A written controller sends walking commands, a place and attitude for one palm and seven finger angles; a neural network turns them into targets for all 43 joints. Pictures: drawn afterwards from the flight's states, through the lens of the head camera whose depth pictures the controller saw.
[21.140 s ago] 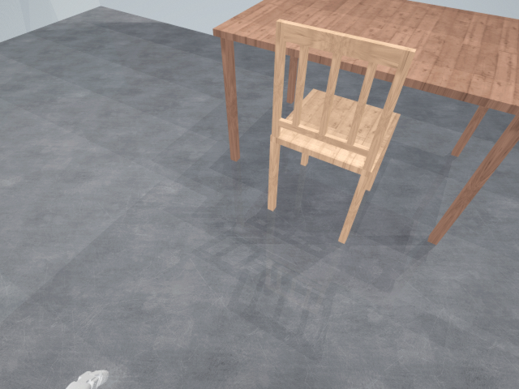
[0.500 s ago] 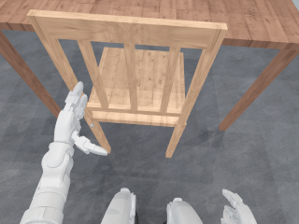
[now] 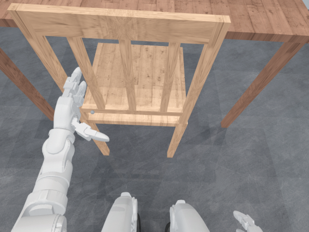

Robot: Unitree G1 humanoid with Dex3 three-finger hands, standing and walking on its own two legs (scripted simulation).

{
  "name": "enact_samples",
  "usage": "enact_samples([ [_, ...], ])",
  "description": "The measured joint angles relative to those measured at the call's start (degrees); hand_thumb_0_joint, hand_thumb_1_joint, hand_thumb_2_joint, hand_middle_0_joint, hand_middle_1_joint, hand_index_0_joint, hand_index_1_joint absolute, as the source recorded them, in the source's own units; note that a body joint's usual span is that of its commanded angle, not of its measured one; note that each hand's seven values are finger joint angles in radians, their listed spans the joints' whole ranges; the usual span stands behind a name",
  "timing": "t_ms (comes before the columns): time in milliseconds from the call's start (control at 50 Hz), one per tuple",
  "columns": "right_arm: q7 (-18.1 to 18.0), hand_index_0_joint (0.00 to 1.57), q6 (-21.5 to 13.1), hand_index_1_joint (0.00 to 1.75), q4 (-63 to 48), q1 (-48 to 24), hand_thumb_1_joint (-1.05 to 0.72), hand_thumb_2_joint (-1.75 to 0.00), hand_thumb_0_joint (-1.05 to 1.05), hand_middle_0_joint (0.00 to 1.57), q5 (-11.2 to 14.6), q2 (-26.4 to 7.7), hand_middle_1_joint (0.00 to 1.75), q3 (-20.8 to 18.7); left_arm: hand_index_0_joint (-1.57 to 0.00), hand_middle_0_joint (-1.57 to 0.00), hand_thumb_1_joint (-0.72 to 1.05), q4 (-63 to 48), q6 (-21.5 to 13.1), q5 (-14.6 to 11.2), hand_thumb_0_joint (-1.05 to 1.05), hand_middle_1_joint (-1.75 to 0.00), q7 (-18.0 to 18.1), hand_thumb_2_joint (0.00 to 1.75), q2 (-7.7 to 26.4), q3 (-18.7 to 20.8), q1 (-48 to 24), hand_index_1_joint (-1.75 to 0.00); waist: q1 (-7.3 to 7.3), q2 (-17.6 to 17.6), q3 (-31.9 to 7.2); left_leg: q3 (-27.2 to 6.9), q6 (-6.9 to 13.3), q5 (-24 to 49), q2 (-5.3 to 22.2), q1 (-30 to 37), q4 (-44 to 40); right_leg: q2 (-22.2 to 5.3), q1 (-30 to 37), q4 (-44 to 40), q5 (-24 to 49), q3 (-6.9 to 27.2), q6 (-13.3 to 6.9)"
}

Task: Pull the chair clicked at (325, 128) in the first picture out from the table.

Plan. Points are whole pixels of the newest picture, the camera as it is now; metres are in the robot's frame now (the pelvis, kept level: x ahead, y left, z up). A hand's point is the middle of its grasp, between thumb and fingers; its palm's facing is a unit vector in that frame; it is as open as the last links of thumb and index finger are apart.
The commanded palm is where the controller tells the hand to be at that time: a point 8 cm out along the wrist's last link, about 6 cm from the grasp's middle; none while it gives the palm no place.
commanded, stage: push the fingers through the gap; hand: left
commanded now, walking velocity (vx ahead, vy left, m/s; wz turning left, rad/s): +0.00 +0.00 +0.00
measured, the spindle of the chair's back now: (129, 81) +0.50 +0.08 +0.04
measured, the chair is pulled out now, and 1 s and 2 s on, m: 0.00 0.00 0.00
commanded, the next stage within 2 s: hook a spindle and tug to test in 0.96 s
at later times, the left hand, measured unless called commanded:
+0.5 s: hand (95, 95) +0.46 +0.17 +0.03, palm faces -0.02 -1.00 -0.06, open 16.9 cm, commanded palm +0.44 +0.20 +0.02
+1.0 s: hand (97, 92) +0.47 +0.16 +0.02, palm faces -0.01 -1.00 -0.05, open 16.9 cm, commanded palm +0.45 +0.20 +0.02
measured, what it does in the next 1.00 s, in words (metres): stands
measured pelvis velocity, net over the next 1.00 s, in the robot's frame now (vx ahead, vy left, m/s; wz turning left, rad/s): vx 0.00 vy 0.00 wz -0.02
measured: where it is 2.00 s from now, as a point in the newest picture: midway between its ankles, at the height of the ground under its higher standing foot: outside the picture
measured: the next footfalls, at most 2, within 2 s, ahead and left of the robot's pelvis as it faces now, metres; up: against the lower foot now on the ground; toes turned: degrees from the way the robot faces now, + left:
none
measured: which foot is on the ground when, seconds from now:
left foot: down 0.00-1.00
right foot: down 0.00-1.00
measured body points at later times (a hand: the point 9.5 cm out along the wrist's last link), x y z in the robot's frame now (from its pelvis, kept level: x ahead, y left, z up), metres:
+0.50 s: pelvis +0.00 +0.00 -0.01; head +0.13 +0.02 +0.42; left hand +0.45 +0.22 +0.03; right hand +0.07 -0.26 -0.13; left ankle +0.05 +0.09 -0.62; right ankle +0.00 -0.11 -0.62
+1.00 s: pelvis +0.00 +0.00 -0.01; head +0.14 +0.02 +0.42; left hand +0.47 +0.22 +0.03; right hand +0.06 -0.26 -0.13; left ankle +0.05 +0.09 -0.62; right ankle +0.00 -0.11 -0.62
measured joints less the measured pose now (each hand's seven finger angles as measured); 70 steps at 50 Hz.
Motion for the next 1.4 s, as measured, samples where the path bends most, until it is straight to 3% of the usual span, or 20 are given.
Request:
enact_samples([
  [140,0.3,0.20,0.3,0.30,-0.1,-0.3,-0.90,-0.90,0.01,0.20,-0.5,0.1,0.30,0.1,-0.07,-0.06,-0.50,5.8,0.0,1.3,-0.01,-0.08,0.5,0.30,1.9,2.7,-5.5,-0.08,-1.50,-0.1,0.1,-0.2,0.0,-0.3,0.3,-1.9,1.4,0.3,-1.8,1.1,-0.2,-0.2,-0.1],
  [320,1.1,0.20,1.3,0.30,0.4,0.8,-0.91,-0.90,0.01,0.20,-0.5,0.1,0.30,0.0,-0.06,-0.06,-0.50,8.6,-0.6,1.4,-0.01,-0.08,0.2,0.30,1.7,2.5,-7.7,-0.08,-1.22,0.2,-0.5,0.3,0.3,-0.1,0.2,-1.8,0.6,0.1,-1.9,0.6,0.1,0.3,0.2],
  [520,1.2,0.20,1.6,0.30,0.5,0.7,-0.90,-0.90,0.00,0.20,-1.4,0.1,0.30,0.1,-0.06,-0.06,-0.50,14.2,-2.7,3.2,-0.01,-0.08,0.9,0.30,3.6,4.5,-14.4,-0.08,-2.47,0.2,0.1,-0.2,0.2,-0.4,0.3,-4.8,2.6,0.3,-4.6,2.3,-0.2,-0.2,0.1],
  [640,1.5,0.20,3.0,0.30,0.8,1.2,-0.91,-0.90,0.00,0.20,-1.5,0.1,0.30,0.3,-0.06,-0.06,-0.50,19.2,-1.4,3.8,-0.01,-0.08,0.6,0.30,4.7,5.3,-18.7,-0.08,-3.17,0.4,-0.3,-0.1,0.3,-0.5,0.4,-6.1,3.0,0.3,-6.0,2.7,-0.3,-0.1,0.2],
  [820,2.0,0.20,4.4,0.30,-0.1,2.8,-0.91,-0.90,0.00,0.20,-1.4,0.4,0.30,0.1,-0.06,-0.06,-0.50,15.3,-1.9,3.6,-0.01,-0.08,1.2,0.30,3.9,6.1,-14.8,-0.08,-3.28,0.5,0.0,0.7,0.4,-0.5,0.7,-4.7,1.6,0.6,-5.0,1.4,0.1,0.8,0.3],
  [1120,1.9,0.20,4.4,0.30,0.1,1.2,-0.91,-0.90,0.00,0.20,-1.1,0.2,0.30,0.1,-0.07,-0.06,-0.50,17.6,-2.5,3.5,-0.01,-0.09,0.9,0.30,4.0,5.2,-15.3,-0.08,-2.98,0.0,-0.3,0.0,0.1,-0.6,0.5,-3.8,1.3,0.6,-3.8,0.9,-0.2,0.1,0.0],
  [1240,1.7,0.20,4.2,0.30,-0.5,0.5,-0.91,-0.90,0.00,0.20,-1.3,0.1,0.30,0.0,-0.11,-0.11,-0.50,16.8,-2.8,3.3,-0.01,-0.21,0.5,0.30,4.5,6.3,-15.3,-0.21,-3.26,0.0,0.1,-0.1,0.0,-0.7,0.6,-4.6,2.0,0.6,-4.5,1.5,-0.3,0.0,0.0],
  [1400,1.9,0.20,4.6,0.30,-0.2,1.1,-0.91,-0.90,0.00,0.20,-0.9,0.3,0.30,0.0,-0.22,-0.22,-0.50,15.3,-2.0,2.4,-0.01,-0.56,-0.1,0.30,3.8,5.0,-13.6,-0.56,-2.49,0.1,-0.4,0.1,0.2,-0.5,0.5,-3.5,1.2,0.5,-3.5,0.8,-0.1,0.2,0.1],
])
